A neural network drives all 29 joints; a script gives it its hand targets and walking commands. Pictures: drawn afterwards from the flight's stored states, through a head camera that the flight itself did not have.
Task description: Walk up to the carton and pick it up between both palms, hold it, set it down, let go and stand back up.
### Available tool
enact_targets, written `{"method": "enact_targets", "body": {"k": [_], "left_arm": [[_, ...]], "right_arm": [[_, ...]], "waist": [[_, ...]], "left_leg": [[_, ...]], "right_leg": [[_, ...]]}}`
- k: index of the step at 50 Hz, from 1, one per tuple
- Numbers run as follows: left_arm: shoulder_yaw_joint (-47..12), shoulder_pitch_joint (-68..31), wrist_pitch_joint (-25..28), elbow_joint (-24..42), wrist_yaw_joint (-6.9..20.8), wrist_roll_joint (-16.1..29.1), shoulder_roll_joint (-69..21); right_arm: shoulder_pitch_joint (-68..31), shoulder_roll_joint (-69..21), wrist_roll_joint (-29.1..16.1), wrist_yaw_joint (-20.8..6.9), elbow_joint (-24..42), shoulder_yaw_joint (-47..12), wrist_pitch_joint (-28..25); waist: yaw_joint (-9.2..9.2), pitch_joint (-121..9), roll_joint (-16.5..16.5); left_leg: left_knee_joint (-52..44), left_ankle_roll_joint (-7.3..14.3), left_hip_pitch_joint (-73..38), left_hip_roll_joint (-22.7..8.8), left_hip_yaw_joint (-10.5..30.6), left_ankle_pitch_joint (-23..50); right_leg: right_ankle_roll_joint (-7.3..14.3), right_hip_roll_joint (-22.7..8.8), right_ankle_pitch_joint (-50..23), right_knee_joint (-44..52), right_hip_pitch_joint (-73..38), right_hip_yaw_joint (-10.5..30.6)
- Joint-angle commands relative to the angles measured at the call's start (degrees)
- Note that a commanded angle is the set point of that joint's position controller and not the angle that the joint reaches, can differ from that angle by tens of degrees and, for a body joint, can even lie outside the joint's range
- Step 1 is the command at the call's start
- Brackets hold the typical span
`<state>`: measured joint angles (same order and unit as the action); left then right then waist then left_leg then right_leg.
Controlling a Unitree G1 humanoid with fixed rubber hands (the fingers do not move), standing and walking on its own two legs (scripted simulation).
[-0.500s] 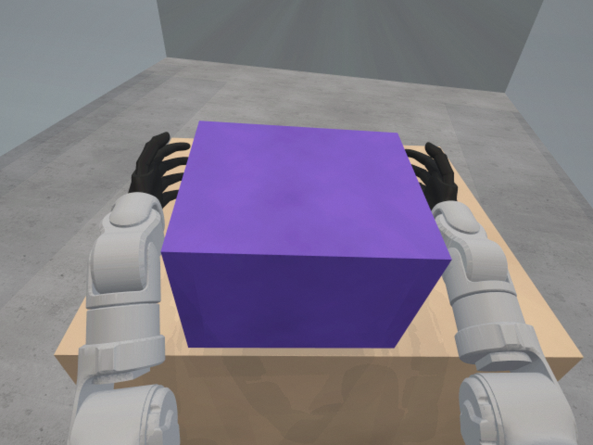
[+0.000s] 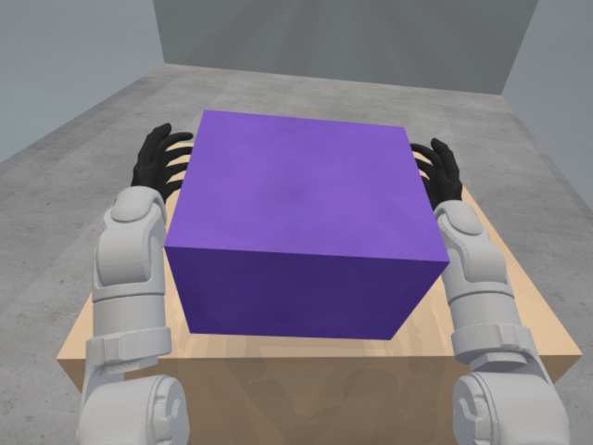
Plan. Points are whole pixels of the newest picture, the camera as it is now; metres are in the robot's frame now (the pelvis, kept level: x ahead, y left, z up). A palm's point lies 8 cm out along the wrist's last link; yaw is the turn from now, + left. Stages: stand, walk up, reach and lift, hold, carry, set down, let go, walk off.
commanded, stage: set down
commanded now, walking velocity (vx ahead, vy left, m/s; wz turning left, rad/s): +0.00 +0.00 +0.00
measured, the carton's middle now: (299, 227) +0.36 -0.01 +0.16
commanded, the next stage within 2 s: none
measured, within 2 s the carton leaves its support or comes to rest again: neither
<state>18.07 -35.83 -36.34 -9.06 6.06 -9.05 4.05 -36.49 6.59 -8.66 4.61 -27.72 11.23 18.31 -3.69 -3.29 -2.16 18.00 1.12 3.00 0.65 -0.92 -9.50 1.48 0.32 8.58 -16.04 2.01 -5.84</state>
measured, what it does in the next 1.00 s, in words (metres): stands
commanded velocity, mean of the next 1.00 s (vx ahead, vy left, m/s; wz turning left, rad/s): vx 0.00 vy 0.00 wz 0.00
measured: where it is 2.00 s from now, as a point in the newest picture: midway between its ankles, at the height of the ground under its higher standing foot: outside the picture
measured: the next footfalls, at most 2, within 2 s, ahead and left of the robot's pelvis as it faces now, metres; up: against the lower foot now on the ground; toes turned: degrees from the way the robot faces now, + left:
none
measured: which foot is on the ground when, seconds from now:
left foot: down 0.00-1.00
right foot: down 0.00-1.00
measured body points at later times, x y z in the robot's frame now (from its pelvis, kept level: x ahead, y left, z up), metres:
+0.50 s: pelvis +0.03 +0.00 +0.00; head +0.01 +0.04 +0.45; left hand +0.42 +0.18 +0.17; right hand +0.40 -0.20 +0.15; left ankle +0.01 +0.10 -0.75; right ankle +0.01 -0.10 -0.75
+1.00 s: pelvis +0.04 +0.02 +0.00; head +0.02 +0.05 +0.45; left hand +0.44 +0.19 +0.15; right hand +0.40 -0.19 +0.12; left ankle +0.01 +0.10 -0.75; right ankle +0.01 -0.10 -0.75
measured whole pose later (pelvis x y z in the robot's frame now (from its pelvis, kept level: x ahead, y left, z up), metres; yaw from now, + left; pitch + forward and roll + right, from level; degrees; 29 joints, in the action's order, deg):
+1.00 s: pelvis +0.04 +0.02 +0.00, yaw +0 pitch -3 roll -1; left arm 13.0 -35.8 -18.8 -25.6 7.0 -7.0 6.7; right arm -28.9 3.9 -2.0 6.8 -32.8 12.4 3.6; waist -2.7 1.1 -2.5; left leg 19.6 2.4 3.3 1.2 -1.5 -13.2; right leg -0.3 -0.2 10.0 -14.1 0.8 -5.1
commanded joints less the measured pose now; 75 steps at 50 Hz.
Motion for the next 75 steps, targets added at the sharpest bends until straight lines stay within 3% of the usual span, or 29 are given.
{"method": "enact_targets", "body": {"k": [1,3,5,6,10,14,17,20,21,23,25,27,30,32,35,41,42,43,48,49,51,55,57,60,63,64,71,72,75], "left_arm": [[-17.29,-33.56,8.04,-5.63,8.60,0.24,-21.87],[-15.73,-33.88,9.43,-7.28,9.00,-1.17,-21.31],[-15.14,-31.77,10.93,-6.47,8.74,1.09,-20.95],[-16.55,-32.60,12.03,-5.26,8.35,2.13,-21.38],[-27.03,-34.59,16.68,0.68,5.15,6.96,-27.50],[-33.82,-34.10,19.32,4.98,2.48,8.45,-28.50],[-32.67,-31.28,18.24,3.54,2.77,6.61,-26.15],[-28.90,-28.15,16.10,2.29,4.37,4.39,-23.73],[-27.88,-27.41,15.42,2.45,4.87,3.91,-23.29],[-28.75,-28.92,14.58,2.83,4.95,4.14,-24.58],[-29.13,-28.26,14.11,2.59,4.65,4.36,-25.22],[-29.22,-29.53,14.33,3.52,4.64,4.37,-25.45],[-29.03,-29.28,14.96,0.99,4.93,4.22,-25.26],[-29.26,-29.84,15.57,1.78,4.56,4.54,-25.64],[-28.44,-29.56,15.55,-0.18,4.70,4.30,-25.18],[-26.95,-30.25,17.28,-5.64,5.38,4.80,-24.40],[-25.96,-31.52,17.67,-6.96,5.71,4.73,-23.89],[-24.88,-31.17,17.69,-8.42,5.94,3.97,-23.88],[-25.60,-37.02,20.85,-11.00,5.83,5.01,-25.43],[-25.87,-36.95,21.59,-11.49,5.48,5.22,-25.81],[-26.73,-40.61,23.27,-13.43,4.94,5.82,-26.16],[-25.35,-39.64,24.74,-18.46,4.53,5.19,-26.77],[-23.13,-39.90,24.91,-21.39,4.21,4.16,-25.90],[-20.97,-41.11,25.28,-23.27,4.89,3.32,-25.21],[-18.65,-39.42,25.60,-27.35,5.47,2.60,-24.53],[-18.22,-40.45,25.97,-26.94,5.45,2.23,-24.34],[-20.20,-45.30,29.74,-25.74,5.00,4.85,-24.24],[-21.34,-46.14,30.55,-25.01,4.75,5.14,-24.80],[-20.12,-43.31,30.70,-28.39,5.12,4.41,-24.18]], "right_arm": [[-41.50,-27.69,5.32,-5.88,8.85,-16.27,-10.36],[-40.77,-27.62,7.16,-5.87,7.26,-14.82,-12.13],[-39.98,-26.96,7.29,-5.18,8.91,-16.13,-14.55],[-41.52,-26.96,7.20,-4.80,10.48,-17.16,-16.09],[-46.67,-28.50,3.88,-3.84,19.55,-24.54,-21.82],[-42.40,-27.78,2.22,-3.20,21.68,-28.07,-23.58],[-37.17,-26.11,2.24,-2.39,17.35,-27.28,-22.07],[-33.08,-25.51,1.60,-1.64,13.75,-26.00,-20.04],[-32.43,-25.62,1.20,-1.48,13.53,-25.79,-19.54],[-35.02,-25.97,0.06,-2.39,15.95,-26.39,-19.16],[-35.52,-25.86,-0.84,-2.53,16.29,-26.43,-18.73],[-34.55,-26.18,-0.78,-2.84,14.58,-25.88,-18.21],[-34.78,-26.16,0.59,-2.73,16.36,-24.56,-18.47],[-35.38,-25.52,0.71,-3.12,16.96,-24.09,-19.07],[-35.29,-25.14,1.10,-3.38,16.01,-23.56,-19.12],[-37.99,-27.17,2.99,-3.08,17.94,-24.38,-19.62],[-36.69,-26.96,4.14,-3.00,14.77,-22.53,-18.92],[-36.42,-26.71,4.82,-3.21,14.05,-21.63,-19.05],[-38.33,-27.27,7.55,-3.98,10.80,-17.87,-20.88],[-38.80,-26.78,7.41,-4.31,10.17,-17.53,-21.56],[-39.53,-26.84,8.93,-4.57,6.89,-14.99,-22.33],[-41.78,-26.81,10.32,-4.99,5.92,-13.43,-23.91],[-41.73,-26.24,10.38,-5.19,1.96,-12.45,-23.86],[-41.48,-27.29,10.83,-5.20,-0.17,-11.61,-23.56],[-42.95,-27.95,10.93,-4.95,1.63,-12.26,-23.82],[-42.35,-28.24,11.24,-4.98,0.13,-11.66,-23.62],[-43.63,-31.50,12.64,-4.79,2.04,-12.76,-25.35],[-43.41,-32.27,12.62,-4.80,1.65,-13.04,-25.59],[-41.37,-32.54,13.35,-4.51,0.26,-12.56,-25.45]], "waist": [[1.54,-6.86,0.96],[2.09,-5.08,1.25],[1.52,-7.48,-1.11],[2.35,-9.96,-1.24],[2.31,-25.20,0.38],[0.19,-28.83,3.13],[-1.30,-23.71,3.32],[-1.61,-17.89,2.99],[-1.56,-16.94,3.13],[0.52,-20.24,5.01],[-0.10,-19.94,5.37],[-0.52,-18.21,5.03],[-0.94,-18.50,5.50],[-0.27,-20.54,6.34],[0.02,-18.67,5.74],[1.11,-21.03,2.10],[0.16,-18.67,1.05],[0.55,-17.39,1.72],[-0.65,-20.87,3.09],[0.13,-22.52,4.06],[-1.12,-24.29,4.73],[0.17,-24.10,5.90],[0.77,-20.75,5.77],[0.76,-19.20,4.63],[2.11,-19.79,3.46],[2.12,-20.31,4.66],[1.15,-29.61,3.27],[0.75,-30.64,4.57],[0.79,-29.81,3.90]], "left_leg": [[-6.90,0.38,4.29,1.31,-1.69,-3.02],[-7.41,0.59,5.11,1.17,-2.47,-3.87],[-6.62,1.04,3.64,1.31,-2.84,-0.90],[-6.15,0.73,3.23,1.18,-3.01,1.42],[0.49,-2.31,-5.89,1.37,-2.17,21.56],[4.19,-4.52,-13.42,0.91,-0.20,33.19],[3.80,-4.64,-12.45,1.24,0.49,31.98],[2.05,-4.24,-7.61,1.83,0.14,27.62],[1.71,-4.25,-6.39,1.99,-0.04,27.00],[2.43,-4.88,-4.40,1.84,-0.46,27.52],[3.33,-5.30,-5.12,1.60,0.10,30.62],[3.21,-5.52,-6.97,1.34,0.15,30.72],[3.51,-5.56,-7.50,1.62,-0.18,31.36],[3.17,-6.41,-8.11,1.06,0.11,32.14],[3.32,-6.63,-8.84,0.85,0.08,33.03],[2.62,-4.24,-4.58,1.45,-0.89,28.62],[1.42,-3.90,-3.29,1.50,-1.03,25.06],[0.83,-4.13,-3.56,1.09,-1.07,24.49],[1.15,-5.59,-7.41,0.13,-0.79,25.77],[1.75,-6.29,-9.26,-0.43,-0.53,28.12],[2.16,-6.73,-11.60,-0.75,-0.56,27.55],[2.54,-7.19,-11.42,-1.35,-0.30,29.68],[2.16,-7.13,-10.44,-1.71,-0.61,29.95],[1.20,-5.98,-7.38,-1.07,-1.46,26.63],[1.08,-4.75,-4.94,-0.32,-2.23,25.42],[0.76,-4.96,-4.10,-0.24,-2.22,25.04],[3.39,-5.39,-5.54,-0.15,-2.50,33.09],[3.64,-5.72,-5.89,-0.25,-2.17,34.33],[3.93,-5.26,-5.43,0.07,-2.58,33.96]], "right_leg": [[-3.34,-0.75,2.31,3.03,-7.87,1.29],[-3.26,-0.74,4.82,2.96,-7.67,0.84],[-3.53,-0.32,0.56,2.36,-10.06,1.03],[-3.80,-0.29,-2.25,1.64,-11.27,0.79],[-3.45,1.88,-18.53,-1.08,-13.82,0.01],[-2.76,2.97,-22.70,-0.82,-9.05,-0.58],[-3.31,2.27,-23.79,-0.24,-9.12,-0.13],[-4.07,1.29,-25.47,-0.38,-11.98,0.60],[-4.22,1.13,-26.39,-0.64,-13.04,0.74],[-3.89,1.12,-26.09,-1.18,-14.11,0.82],[-3.72,1.52,-29.00,-1.69,-13.97,0.66],[-3.45,2.05,-25.38,-0.88,-11.50,0.13],[-3.55,1.91,-27.31,-0.81,-11.64,0.47],[-3.24,2.40,-25.91,-1.21,-10.34,-0.07],[-3.30,2.52,-24.61,-0.57,-9.59,-0.23],[-3.75,1.88,-28.11,-1.37,-13.26,0.99],[-4.11,1.68,-25.79,-1.00,-12.64,0.97],[-4.03,1.60,-24.16,-0.93,-12.06,0.74],[-3.11,2.02,-19.35,0.24,-8.15,-0.25],[-2.67,2.11,-17.22,0.68,-6.36,-0.49],[-2.08,1.98,-12.94,2.17,-2.71,-0.70],[-2.06,2.13,-12.95,1.55,-2.64,-1.12],[-1.53,1.89,-9.54,2.60,-2.12,-0.75],[-2.08,1.52,-11.21,1.90,-5.04,-0.22],[-2.30,1.19,-14.82,1.60,-7.68,0.51],[-2.33,1.12,-15.08,0.99,-8.39,0.54],[-2.78,1.55,-24.30,-1.12,-10.66,1.00],[-2.86,1.57,-25.53,-1.78,-10.17,1.02],[-2.90,1.14,-26.61,-1.25,-10.52,1.54]]}}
